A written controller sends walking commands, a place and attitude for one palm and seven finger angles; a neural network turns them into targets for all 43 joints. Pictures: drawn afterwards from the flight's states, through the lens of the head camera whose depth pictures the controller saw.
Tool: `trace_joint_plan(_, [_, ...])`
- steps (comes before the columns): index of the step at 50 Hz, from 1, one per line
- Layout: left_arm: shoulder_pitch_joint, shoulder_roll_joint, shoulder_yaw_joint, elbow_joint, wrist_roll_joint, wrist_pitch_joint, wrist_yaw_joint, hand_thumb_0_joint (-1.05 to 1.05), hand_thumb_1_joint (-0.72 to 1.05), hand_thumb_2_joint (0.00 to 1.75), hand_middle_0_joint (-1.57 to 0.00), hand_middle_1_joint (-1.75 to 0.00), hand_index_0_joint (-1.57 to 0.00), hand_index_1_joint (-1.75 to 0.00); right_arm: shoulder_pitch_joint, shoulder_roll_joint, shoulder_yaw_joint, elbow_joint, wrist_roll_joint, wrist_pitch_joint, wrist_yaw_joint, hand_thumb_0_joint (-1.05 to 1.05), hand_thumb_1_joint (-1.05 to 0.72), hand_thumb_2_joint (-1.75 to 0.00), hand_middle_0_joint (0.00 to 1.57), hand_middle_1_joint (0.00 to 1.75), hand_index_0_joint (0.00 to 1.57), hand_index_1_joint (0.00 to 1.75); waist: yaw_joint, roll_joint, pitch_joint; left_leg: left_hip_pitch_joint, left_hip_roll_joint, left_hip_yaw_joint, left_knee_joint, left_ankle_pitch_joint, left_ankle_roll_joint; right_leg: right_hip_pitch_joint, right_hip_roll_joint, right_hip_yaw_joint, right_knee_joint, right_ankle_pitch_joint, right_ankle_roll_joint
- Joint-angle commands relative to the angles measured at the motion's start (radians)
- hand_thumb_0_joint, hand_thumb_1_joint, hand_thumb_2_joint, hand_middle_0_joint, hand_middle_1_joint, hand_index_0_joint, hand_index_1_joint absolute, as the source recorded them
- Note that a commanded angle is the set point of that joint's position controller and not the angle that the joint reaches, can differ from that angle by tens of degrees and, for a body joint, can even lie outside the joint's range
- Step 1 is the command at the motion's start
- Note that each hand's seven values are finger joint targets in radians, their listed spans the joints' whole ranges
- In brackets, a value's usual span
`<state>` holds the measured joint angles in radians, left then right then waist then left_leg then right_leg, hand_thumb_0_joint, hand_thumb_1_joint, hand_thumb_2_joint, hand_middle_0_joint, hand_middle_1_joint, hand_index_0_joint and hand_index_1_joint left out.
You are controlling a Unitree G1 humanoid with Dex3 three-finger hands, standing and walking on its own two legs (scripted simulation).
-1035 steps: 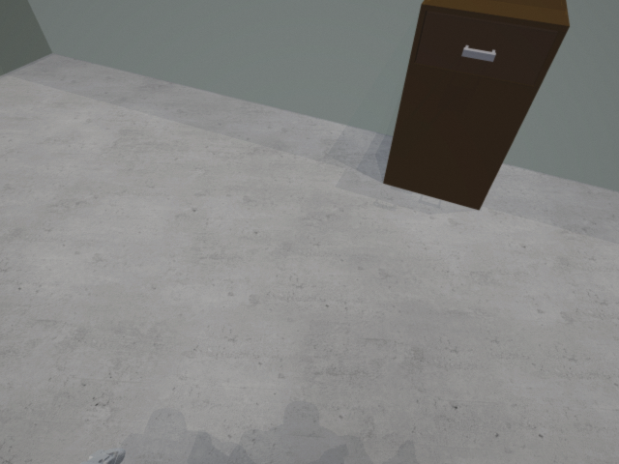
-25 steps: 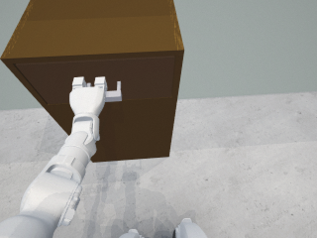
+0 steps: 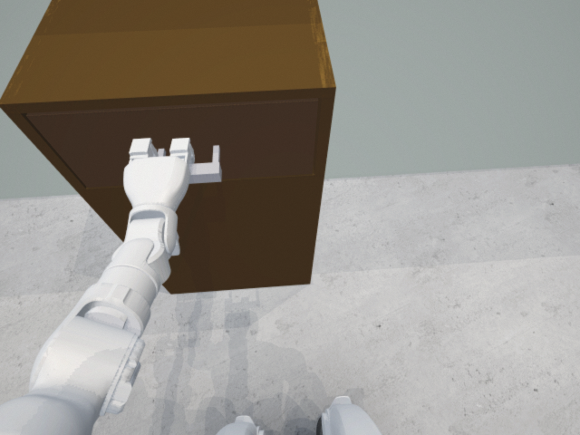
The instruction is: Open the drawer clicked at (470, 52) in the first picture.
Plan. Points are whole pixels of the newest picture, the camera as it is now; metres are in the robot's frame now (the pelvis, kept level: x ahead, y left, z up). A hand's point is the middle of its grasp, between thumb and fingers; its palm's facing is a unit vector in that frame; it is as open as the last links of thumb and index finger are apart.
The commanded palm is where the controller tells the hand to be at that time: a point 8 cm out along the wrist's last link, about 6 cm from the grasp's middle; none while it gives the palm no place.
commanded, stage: lift the fingers back up to retry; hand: left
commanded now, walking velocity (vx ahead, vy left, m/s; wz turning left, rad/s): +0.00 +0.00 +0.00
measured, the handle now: (188, 163) +0.53 +0.16 +0.00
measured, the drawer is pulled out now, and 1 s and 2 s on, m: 0.00 0.00 0.00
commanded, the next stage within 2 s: re-aim the fingers above the handle in 0.64 s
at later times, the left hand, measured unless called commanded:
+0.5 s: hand (159, 177) +0.46 +0.18 +0.06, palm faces +0.04 +0.00 -1.00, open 13.9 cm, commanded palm +0.43 +0.18 +0.11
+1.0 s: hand (142, 189) +0.44 +0.20 +0.06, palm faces -0.02 +0.04 -1.00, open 13.9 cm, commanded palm +0.42 +0.18 +0.11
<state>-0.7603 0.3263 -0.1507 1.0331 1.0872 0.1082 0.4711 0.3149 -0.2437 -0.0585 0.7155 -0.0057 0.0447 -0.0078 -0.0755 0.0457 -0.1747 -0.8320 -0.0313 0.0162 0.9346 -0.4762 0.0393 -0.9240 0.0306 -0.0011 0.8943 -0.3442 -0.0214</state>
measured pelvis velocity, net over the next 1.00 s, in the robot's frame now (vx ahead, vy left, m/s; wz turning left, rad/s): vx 0.01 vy -0.01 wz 0.01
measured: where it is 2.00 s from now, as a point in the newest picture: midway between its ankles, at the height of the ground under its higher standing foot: outside the picture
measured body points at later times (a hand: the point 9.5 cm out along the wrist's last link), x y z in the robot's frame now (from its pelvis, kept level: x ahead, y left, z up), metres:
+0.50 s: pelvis +0.03 -0.01 +0.03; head +0.09 -0.03 +0.48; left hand +0.45 +0.18 +0.11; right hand +0.10 -0.26 -0.11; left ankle -0.03 +0.10 -0.68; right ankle +0.04 -0.11 -0.68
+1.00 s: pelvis +0.01 -0.01 +0.04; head +0.08 -0.04 +0.48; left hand +0.44 +0.20 +0.11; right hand +0.10 -0.27 -0.11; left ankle -0.03 +0.10 -0.68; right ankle +0.04 -0.11 -0.68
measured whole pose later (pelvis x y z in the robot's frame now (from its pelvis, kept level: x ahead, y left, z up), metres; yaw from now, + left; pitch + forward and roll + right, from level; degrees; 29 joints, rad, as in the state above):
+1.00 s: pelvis +0.01 -0.01 +0.04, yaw +0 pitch +14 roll +1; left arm -0.66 0.35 -0.14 0.94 1.08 0.09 0.40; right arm 0.25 -0.24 -0.05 0.71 0.01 0.08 -0.03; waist -0.03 0.05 -0.11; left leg -0.54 -0.03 0.01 0.67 -0.38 0.02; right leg -0.64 0.03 0.00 0.67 -0.28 -0.04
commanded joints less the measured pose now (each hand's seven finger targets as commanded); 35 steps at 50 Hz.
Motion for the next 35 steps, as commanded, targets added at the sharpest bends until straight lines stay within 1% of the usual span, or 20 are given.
trace_joint_plan(1, [-0.392,0.146,0.042,-0.165,-0.014,-0.009,-0.010,0.00,-0.50,0.30,-0.30,-1.20,-0.30,-1.20,0.103,-0.141,-0.044,-0.079,0.002,-0.017,-0.015,0.00,-0.90,-0.90,0.20,0.30,0.20,0.30,-0.043,-0.048,-0.390,0.207,0.010,-0.021,-0.153,0.341,-0.001,0.377,0.008,0.002,-0.128,0.263,-0.014])
trace_joint_plan(2, [-0.375,0.157,0.051,-0.169,-0.013,-0.012,-0.015,0.00,-0.50,0.30,-0.30,-1.20,-0.30,-1.20,0.097,-0.139,-0.042,-0.084,0.003,-0.015,-0.019,0.00,-0.90,-0.90,0.20,0.30,0.20,0.30,-0.032,-0.046,-0.399,0.209,0.007,-0.017,-0.162,0.344,-0.001,0.405,0.008,0.004,-0.134,0.271,-0.013])
trace_joint_plan(4, [-0.384,0.127,0.026,-0.209,-0.017,-0.028,-0.026,0.00,-0.50,0.30,-0.30,-1.20,-0.30,-1.20,0.093,-0.132,-0.044,-0.089,0.002,-0.015,-0.022,0.00,-0.90,-0.90,0.20,0.30,0.20,0.30,-0.036,-0.028,-0.408,0.252,0.008,-0.016,-0.171,0.385,-0.001,0.423,0.007,0.005,-0.147,0.308,-0.014])
trace_joint_plan(6, [-0.360,0.124,0.030,-0.239,-0.015,-0.052,-0.032,0.00,-0.50,0.30,-0.30,-1.20,-0.30,-1.20,0.090,-0.129,-0.045,-0.093,0.001,-0.014,-0.021,0.00,-0.90,-0.90,0.20,0.30,0.20,0.30,-0.027,-0.016,-0.404,0.286,0.011,-0.019,-0.180,0.430,-0.002,0.435,0.009,0.002,-0.156,0.332,-0.015])
trace_joint_plan(7, [-0.326,0.143,0.052,-0.239,-0.012,-0.061,-0.034,0.00,-0.50,0.30,-0.30,-1.20,-0.30,-1.20,0.088,-0.129,-0.045,-0.097,0.002,-0.012,-0.023,0.00,-0.90,-0.90,0.20,0.30,0.20,0.30,-0.013,-0.022,-0.392,0.285,0.010,-0.018,-0.185,0.442,-0.003,0.446,0.009,0.002,-0.160,0.340,-0.017])
trace_joint_plan(8, [-0.348,0.142,0.048,-0.275,-0.015,-0.074,-0.033,0.00,-0.50,0.30,-0.30,-1.20,-0.30,-1.20,0.083,-0.129,-0.044,-0.098,-0.001,-0.013,-0.023,0.00,-0.90,-0.90,0.20,0.30,0.20,0.30,-0.021,-0.026,-0.399,0.299,0.012,-0.016,-0.189,0.452,-0.001,0.458,0.009,0.004,-0.166,0.358,-0.014])
trace_joint_plan(9, [-0.328,0.170,0.074,-0.289,-0.009,-0.086,-0.030,0.00,-0.50,0.30,-0.30,-1.20,-0.30,-1.20,0.084,-0.127,-0.046,-0.101,-0.001,-0.012,-0.024,0.00,-0.90,-0.90,0.20,0.30,0.20,0.30,-0.004,-0.017,-0.404,0.306,0.010,-0.018,-0.195,0.476,-0.003,0.476,0.008,0.006,-0.167,0.372,-0.017])
trace_joint_plan(11, [-0.317,0.153,0.065,-0.307,-0.006,-0.098,-0.024,0.00,-0.50,0.30,-0.30,-1.20,-0.30,-1.20,0.077,-0.123,-0.046,-0.105,-0.001,-0.010,-0.021,0.00,-0.90,-0.90,0.20,0.30,0.20,0.30,-0.006,-0.018,-0.383,0.316,0.009,-0.017,-0.201,0.499,-0.004,0.484,0.009,0.002,-0.177,0.388,-0.017])
trace_joint_plan(12, [-0.294,0.189,0.101,-0.301,0.001,-0.099,-0.015,0.00,-0.50,0.30,-0.30,-1.20,-0.30,-1.20,0.077,-0.125,-0.046,-0.101,0.000,-0.007,-0.019,0.00,-0.90,-0.90,0.20,0.30,0.20,0.30,0.007,-0.026,-0.369,0.312,0.009,-0.015,-0.210,0.510,-0.005,0.496,0.009,0.002,-0.179,0.400,-0.018])
trace_joint_plan(16, [-0.306,0.188,0.102,-0.342,0.020,-0.069,0.025,0.00,-0.50,0.30,-0.30,-1.20,-0.30,-1.20,0.052,-0.118,-0.046,-0.107,-0.001,0.003,-0.008,0.00,-0.90,-0.90,0.20,0.30,0.20,0.30,0.017,0.003,-0.380,0.347,0.007,-0.008,-0.230,0.566,-0.011,0.532,0.009,-0.003,-0.189,0.436,-0.022])
trace_joint_plan(17, [-0.295,0.206,0.124,-0.349,0.017,-0.056,0.031,0.00,-0.50,0.30,-0.30,-1.20,-0.30,-1.20,0.050,-0.119,-0.047,-0.105,0.000,0.008,-0.006,0.00,-0.90,-0.90,0.20,0.30,0.20,0.30,0.027,-0.013,-0.395,0.352,0.006,-0.004,-0.236,0.582,-0.011,0.563,0.009,0.000,-0.192,0.461,-0.021])
trace_joint_plan(20, [-0.277,0.187,0.103,-0.381,0.001,-0.009,0.016,0.00,-0.50,0.30,-0.30,-1.20,-0.30,-1.20,0.025,-0.119,-0.048,-0.116,0.006,0.020,-0.002,0.00,-0.90,-0.90,0.20,0.30,0.20,0.30,0.029,-0.010,-0.417,0.388,0.006,0.002,-0.255,0.625,-0.013,0.622,0.007,0.001,-0.214,0.512,-0.019])
trace_joint_plan(21, [-0.262,0.189,0.096,-0.357,0.000,0.009,0.006,0.00,-0.50,0.30,-0.30,-1.20,-0.30,-1.20,0.018,-0.119,-0.045,-0.112,0.012,0.025,-0.003,0.00,-0.90,-0.90,0.20,0.30,0.20,0.30,0.028,-0.024,-0.379,0.382,0.006,0.006,-0.271,0.604,-0.012,0.627,0.007,0.003,-0.224,0.505,-0.018])
trace_joint_plan(24, [-0.248,0.132,0.036,-0.342,-0.019,0.047,-0.044,0.00,-0.50,0.30,-0.30,-1.20,-0.30,-1.20,-0.009,-0.127,-0.042,-0.119,0.020,0.034,-0.009,0.00,-0.90,-0.90,0.20,0.30,0.20,0.30,0.014,-0.076,-0.319,0.393,0.006,0.011,-0.310,0.538,-0.007,0.638,0.006,-0.002,-0.263,0.466,-0.013])
trace_joint_plan(26, [-0.217,0.122,0.019,-0.322,-0.027,0.049,-0.087,0.00,-0.50,0.30,-0.30,-1.20,-0.30,-1.20,-0.020,-0.131,-0.037,-0.126,0.025,0.040,-0.017,0.00,-0.90,-0.90,0.20,0.30,0.20,0.30,0.018,-0.098,-0.296,0.391,0.003,0.013,-0.324,0.520,-0.005,0.651,0.003,0.000,-0.274,0.456,-0.013])
trace_joint_plan(27, [-0.210,0.091,-0.010,-0.304,-0.032,0.048,-0.108,0.00,-0.50,0.30,-0.30,-1.20,-0.30,-1.20,-0.031,-0.131,-0.035,-0.131,0.027,0.043,-0.021,0.00,-0.90,-0.90,0.20,0.30,0.20,0.30,0.010,-0.112,-0.253,0.384,0.001,0.013,-0.331,0.490,-0.003,0.638,0.002,0.000,-0.287,0.438,-0.011])
trace_joint_plan(28, [-0.231,0.082,-0.025,-0.308,-0.034,0.036,-0.126,0.00,-0.50,0.30,-0.30,-1.20,-0.30,-1.20,-0.034,-0.132,-0.031,-0.131,0.028,0.043,-0.026,0.00,-0.90,-0.90,0.20,0.30,0.20,0.30,0.003,-0.128,-0.234,0.384,0.001,0.012,-0.338,0.463,-0.001,0.627,-0.001,0.000,-0.296,0.415,-0.009])
trace_joint_plan(30, [-0.259,0.097,-0.021,-0.339,-0.033,-0.003,-0.149,0.00,-0.50,0.30,-0.30,-1.20,-0.30,-1.20,-0.039,-0.133,-0.030,-0.140,0.026,0.041,-0.035,0.00,-0.90,-0.90,0.20,0.30,0.20,0.30,0.005,-0.094,-0.230,0.393,-0.004,0.009,-0.343,0.438,0.001,0.624,-0.004,0.008,-0.304,0.385,-0.015])
trace_joint_plan(33, [-0.281,0.190,0.057,-0.378,-0.010,-0.081,-0.139,0.00,-0.50,0.30,-0.30,-1.20,-0.30,-1.20,-0.034,-0.122,-0.027,-0.142,0.015,0.030,-0.047,0.00,-0.90,-0.90,0.20,0.30,0.20,0.30,0.027,-0.075,-0.268,0.385,-0.010,0.011,-0.334,0.429,0.002,0.647,-0.011,0.022,-0.286,0.387,-0.015])
trace_joint_plan(35, [-0.289,0.209,0.083,-0.427,0.003,-0.127,-0.111,0.00,-0.50,0.30,-0.30,-1.20,-0.30,-1.20,-0.035,-0.114,-0.032,-0.143,0.008,0.019,-0.047,0.00,-0.90,-0.90,0.20,0.30,0.20,0.30,0.038,-0.028,-0.297,0.394,-0.011,0.007,-0.322,0.467,-0.003,0.645,-0.010,0.023,-0.273,0.410,-0.021])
